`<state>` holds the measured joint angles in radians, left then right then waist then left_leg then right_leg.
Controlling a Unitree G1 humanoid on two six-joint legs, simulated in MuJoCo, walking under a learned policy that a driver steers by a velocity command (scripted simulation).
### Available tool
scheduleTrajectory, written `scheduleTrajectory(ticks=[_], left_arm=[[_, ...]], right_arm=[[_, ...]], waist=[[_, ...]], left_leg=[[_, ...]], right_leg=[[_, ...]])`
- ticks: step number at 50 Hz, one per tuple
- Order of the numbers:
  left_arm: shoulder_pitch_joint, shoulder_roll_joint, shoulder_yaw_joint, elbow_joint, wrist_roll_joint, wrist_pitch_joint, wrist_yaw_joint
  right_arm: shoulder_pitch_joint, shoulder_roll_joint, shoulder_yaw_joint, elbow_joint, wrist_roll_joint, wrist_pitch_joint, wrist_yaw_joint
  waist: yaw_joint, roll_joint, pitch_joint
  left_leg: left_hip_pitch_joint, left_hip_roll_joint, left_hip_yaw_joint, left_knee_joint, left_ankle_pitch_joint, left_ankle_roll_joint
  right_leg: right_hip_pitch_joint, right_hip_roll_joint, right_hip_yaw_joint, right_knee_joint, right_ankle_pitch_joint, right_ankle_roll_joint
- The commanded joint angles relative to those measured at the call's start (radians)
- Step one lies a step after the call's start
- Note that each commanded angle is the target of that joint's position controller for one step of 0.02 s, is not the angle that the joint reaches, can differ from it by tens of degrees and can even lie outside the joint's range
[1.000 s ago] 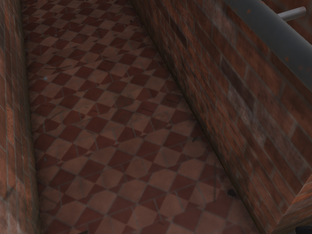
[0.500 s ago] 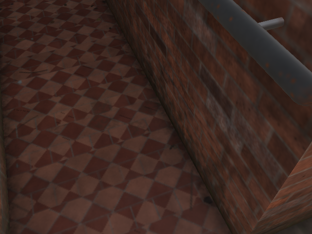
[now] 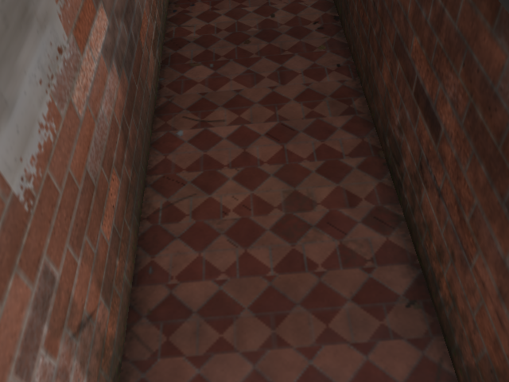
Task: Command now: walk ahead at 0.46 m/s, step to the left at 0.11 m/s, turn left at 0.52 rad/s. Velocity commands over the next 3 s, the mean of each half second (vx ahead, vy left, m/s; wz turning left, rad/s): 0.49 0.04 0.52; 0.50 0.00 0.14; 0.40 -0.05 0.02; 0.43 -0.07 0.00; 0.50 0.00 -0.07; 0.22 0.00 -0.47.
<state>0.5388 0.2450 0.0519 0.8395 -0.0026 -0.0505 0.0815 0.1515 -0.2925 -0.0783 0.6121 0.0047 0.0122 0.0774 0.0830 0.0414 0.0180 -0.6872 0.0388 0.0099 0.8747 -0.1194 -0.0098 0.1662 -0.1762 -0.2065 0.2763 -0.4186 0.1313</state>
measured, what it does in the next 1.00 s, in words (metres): walks ahead, turning left: left foot, then right foot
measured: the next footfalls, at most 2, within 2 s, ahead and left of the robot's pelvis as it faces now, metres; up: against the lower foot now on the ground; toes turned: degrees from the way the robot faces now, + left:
left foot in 0.06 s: +0.18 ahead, +0.15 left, +0.00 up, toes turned +3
right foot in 0.58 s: +0.54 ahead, +0.02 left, +0.00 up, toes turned +20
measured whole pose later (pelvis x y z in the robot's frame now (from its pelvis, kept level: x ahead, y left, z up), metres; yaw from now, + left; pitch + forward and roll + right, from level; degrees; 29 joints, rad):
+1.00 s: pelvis +0.60 +0.15 +0.00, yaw +19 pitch +1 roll -4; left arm 0.38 0.27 0.10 0.93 -0.01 -0.03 0.01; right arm 0.14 -0.26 -0.03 0.79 0.02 -0.09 -0.05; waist 0.10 0.01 0.06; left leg -0.50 0.10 0.01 0.57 -0.12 0.00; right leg 0.03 0.11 0.01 0.32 -0.36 -0.05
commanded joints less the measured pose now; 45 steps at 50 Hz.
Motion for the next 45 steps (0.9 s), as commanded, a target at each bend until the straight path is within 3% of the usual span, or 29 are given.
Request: scheduleTrajectory(ticks=[1, 2, 3, 4, 5, 6, 7, 8, 9, 11, 12, 14, 15, 18, 21, 25, 27, 28, 29, 30, 31, 32, 33, 34, 36, 38, 42, 44, 45], left_arm=[[-0.127, 0.264, 0.070, -0.083, -0.011, 0.000, 0.001], [-0.143, 0.311, 0.083, -0.088, -0.011, -0.018, -0.019], [-0.096, 0.257, 0.066, -0.095, -0.004, -0.047, -0.043], [-0.033, 0.038, -0.001, -0.118, 0.046, -0.062, -0.064], [0.033, 0.039, -0.007, -0.188, -0.004, -0.106, -0.071], [-0.063, 0.161, 0.032, -0.168, -0.067, -0.128, -0.061], [-0.150, 0.190, 0.044, -0.173, -0.080, -0.130, -0.060], [-0.193, 0.197, 0.047, -0.169, -0.041, -0.122, -0.049], [-0.213, 0.213, 0.053, -0.163, -0.003, -0.112, -0.045], [-0.204, 0.217, 0.067, -0.148, 0.026, -0.079, -0.052], [-0.191, 0.211, 0.076, -0.126, 0.022, -0.064, -0.049], [-0.294, 0.169, 0.072, -0.160, 0.031, -0.041, -0.055], [-0.320, 0.138, 0.067, -0.169, 0.019, -0.035, -0.066], [-0.469, 0.090, 0.047, -0.212, 0.005, -0.052, -0.089], [-0.560, 0.064, 0.032, -0.207, 0.000, -0.069, -0.112], [-0.575, 0.121, 0.043, -0.211, 0.015, -0.080, -0.111], [-0.501, 0.141, 0.062, -0.209, -0.001, -0.072, -0.088], [-0.379, 0.176, 0.082, -0.182, 0.007, -0.067, -0.078], [-0.220, 0.221, 0.095, -0.155, 0.022, -0.071, -0.080], [-0.034, 0.269, 0.114, -0.084, 0.030, -0.055, -0.082], [-0.001, 0.183, 0.087, -0.033, -0.001, -0.048, -0.086], [-0.069, 0.134, 0.068, -0.037, -0.015, -0.037, -0.079], [-0.147, 0.122, 0.057, -0.047, -0.003, -0.022, -0.074], [-0.214, 0.119, 0.051, -0.048, 0.008, -0.010, -0.069], [-0.268, 0.106, 0.043, -0.054, 0.007, -0.010, -0.062], [-0.248, 0.130, 0.051, -0.009, 0.005, -0.009, -0.062], [-0.256, 0.154, 0.062, 0.018, -0.002, 0.003, -0.058], [-0.228, 0.169, 0.068, 0.033, -0.003, 0.004, -0.072], [-0.216, 0.149, 0.070, 0.016, 0.006, 0.009, -0.076]], right_arm=[[0.080, -0.102, -0.033, -0.044, 0.008, -0.007, 0.016], [0.215, -0.153, -0.064, -0.025, 0.017, -0.016, 0.007], [0.357, -0.215, -0.092, 0.042, 0.020, -0.019, -0.023], [0.354, -0.281, -0.084, 0.074, 0.027, -0.023, -0.044], [0.344, -0.313, -0.084, 0.031, 0.033, -0.039, -0.049], [0.374, -0.207, -0.069, 0.059, 0.045, -0.057, -0.038], [0.309, -0.159, -0.052, 0.065, 0.033, -0.063, -0.045], [0.192, -0.156, -0.042, 0.031, 0.009, -0.084, -0.043], [0.150, -0.143, -0.032, 0.018, -0.015, -0.091, -0.048], [0.135, -0.162, -0.035, 0.037, -0.021, -0.087, -0.067], [0.165, -0.150, -0.027, 0.043, -0.025, -0.092, -0.069], [0.230, -0.122, -0.016, 0.071, -0.007, -0.080, -0.094], [0.259, -0.119, -0.021, 0.091, 0.010, -0.074, -0.117], [0.305, -0.138, -0.030, 0.112, 0.016, -0.061, -0.152], [0.358, -0.133, -0.032, 0.139, 0.007, -0.057, -0.156], [0.401, -0.143, -0.046, 0.197, 0.031, -0.077, -0.140], [0.351, -0.148, -0.053, 0.191, 0.032, -0.079, -0.133], [0.334, -0.137, -0.047, 0.187, 0.027, -0.080, -0.129], [0.309, -0.117, -0.028, 0.170, 0.006, -0.077, -0.134], [0.405, -0.060, -0.006, 0.184, 0.020, -0.091, -0.143], [0.492, -0.090, -0.009, 0.248, 0.009, -0.095, -0.140], [0.427, -0.136, -0.023, 0.234, 0.008, -0.099, -0.133], [0.315, -0.133, -0.021, 0.200, 0.004, -0.101, -0.133], [0.250, -0.124, -0.024, 0.182, -0.008, -0.100, -0.135], [0.237, -0.088, -0.024, 0.179, -0.011, -0.089, -0.146], [0.234, -0.048, -0.013, 0.169, 0.009, -0.087, -0.148], [0.140, -0.015, 0.019, 0.152, -0.007, -0.104, -0.130], [0.072, -0.034, 0.028, 0.151, 0.001, -0.105, -0.116], [0.046, -0.043, 0.031, 0.154, 0.020, -0.098, -0.113]], waist=[[-0.139, -0.239, 0.080], [-0.227, -0.205, -0.055], [-0.263, -0.047, -0.154], [-0.146, 0.229, -0.173], [-0.097, 0.332, -0.444], [-0.173, 0.100, -0.345], [-0.159, 0.092, -0.188], [-0.117, 0.004, -0.120], [-0.086, -0.015, -0.081], [-0.047, 0.041, -0.041], [-0.058, -0.023, -0.015], [-0.085, -0.027, 0.015], [-0.087, -0.007, 0.033], [-0.119, 0.030, 0.093], [-0.162, 0.021, 0.090], [-0.165, 0.081, 0.096], [-0.107, 0.125, 0.011], [-0.042, 0.116, -0.086], [0.037, 0.095, -0.215], [0.049, -0.211, -0.363], [0.030, -0.244, -0.360], [0.014, -0.183, -0.237], [0.004, -0.112, -0.146], [-0.021, -0.075, -0.062], [-0.070, -0.063, -0.008], [-0.084, -0.097, 0.031], [-0.071, -0.111, 0.061], [-0.040, -0.103, 0.059], [-0.013, -0.139, 0.070]], left_leg=[[0.251, -0.048, 0.091, -0.098, -0.128, 0.071], [0.508, -0.117, 0.127, -0.188, -0.084, 0.113], [0.788, -0.149, 0.074, -0.299, 0.006, 0.145], [0.954, 0.016, -0.288, -0.225, -0.011, 0.182], [1.065, 0.254, -0.874, -0.510, -0.402, 0.446], [0.959, 0.239, -0.929, -0.683, -0.529, 0.387], [0.862, 0.225, -0.770, -0.657, -0.432, 0.354], [0.712, 0.203, -0.666, -0.608, -0.180, 0.310], [0.576, 0.194, -0.619, -0.603, 0.006, 0.318], [0.473, 0.151, -0.484, -0.617, 0.175, 0.313], [0.457, 0.143, -0.478, -0.630, 0.150, 0.307], [0.470, 0.106, -0.422, -0.660, 0.026, 0.283], [0.459, 0.088, -0.392, -0.664, 0.031, 0.269], [0.398, 0.042, -0.323, -0.684, 0.019, 0.227], [0.455, 0.068, -0.308, -0.690, 0.067, 0.207], [0.607, 0.140, -0.346, -0.611, 0.215, 0.189], [0.648, 0.147, -0.347, -0.497, 0.596, 0.173], [0.638, 0.108, -0.316, -0.361, 0.750, 0.145], [0.513, 0.066, -0.296, -0.162, 0.613, 0.098], [0.115, -0.075, -0.199, 0.280, 0.073, 0.018], [0.024, -0.072, -0.190, 0.555, -0.445, 0.000], [-0.039, -0.010, -0.176, 0.642, -0.401, 0.001], [-0.033, 0.022, -0.124, 0.622, -0.341, -0.003], [-0.008, 0.047, -0.113, 0.550, -0.295, -0.009], [0.057, 0.089, -0.107, 0.409, -0.259, -0.011], [0.047, 0.120, -0.090, 0.246, -0.246, -0.013], [0.138, 0.102, -0.039, -0.104, -0.053, -0.030], [0.201, 0.071, 0.009, -0.174, 0.037, -0.037], [0.220, 0.084, 0.018, -0.175, 0.053, -0.029]], right_leg=[[-0.209, -0.170, -0.011, 0.198, 1.083, -0.184], [-0.275, -0.140, -0.006, 0.389, 1.115, -0.180], [-0.445, -0.066, 0.005, 0.677, 0.661, -0.128], [-0.777, 0.037, 0.092, 1.025, -0.235, -0.100], [-0.926, 0.160, 0.311, 1.280, -0.257, -0.076], [-0.960, 0.150, 0.353, 1.299, -0.111, -0.079], [-1.019, 0.114, 0.330, 1.227, -0.034, -0.089], [-0.930, 0.063, 0.337, 1.115, 0.059, -0.101], [-0.831, 0.056, 0.350, 1.057, 0.085, -0.104], [-0.717, 0.049, 0.350, 0.928, 0.097, -0.089], [-0.709, 0.058, 0.348, 0.870, 0.109, -0.069], [-0.783, 0.074, 0.325, 0.753, 0.237, -0.052], [-0.793, 0.099, 0.302, 0.692, 0.298, -0.048], [-0.734, 0.140, 0.285, 0.436, 0.493, -0.059], [-0.674, 0.170, 0.264, 0.269, 0.558, -0.067], [-0.682, 0.177, 0.280, 0.164, 0.467, -0.125], [-0.522, 0.210, 0.242, 0.136, 0.355, -0.171], [-0.343, 0.224, 0.216, 0.115, 0.363, -0.211], [-0.080, 0.118, 0.313, 0.164, 0.495, -0.286], [0.320, -0.100, 0.676, 0.179, 0.450, -0.465], [0.265, -0.183, 0.879, 0.111, 0.371, -0.494], [0.121, -0.153, 0.797, 0.074, 0.264, -0.471], [-0.027, -0.111, 0.692, 0.016, 0.228, -0.449], [-0.166, -0.084, 0.645, -0.046, 0.237, -0.433], [-0.274, -0.034, 0.589, -0.109, 0.248, -0.410], [-0.293, -0.008, 0.536, -0.143, 0.222, -0.401], [-0.372, 0.058, 0.386, -0.139, 0.374, -0.364], [-0.377, 0.065, 0.340, -0.118, 0.480, -0.354], [-0.365, 0.072, 0.315, -0.129, 0.473, -0.353]])
Over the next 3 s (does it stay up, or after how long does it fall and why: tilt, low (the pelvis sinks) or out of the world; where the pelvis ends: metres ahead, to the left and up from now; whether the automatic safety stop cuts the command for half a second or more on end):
stays up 1.66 0.25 0.02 its command is cut before an obstacle after 1.1 s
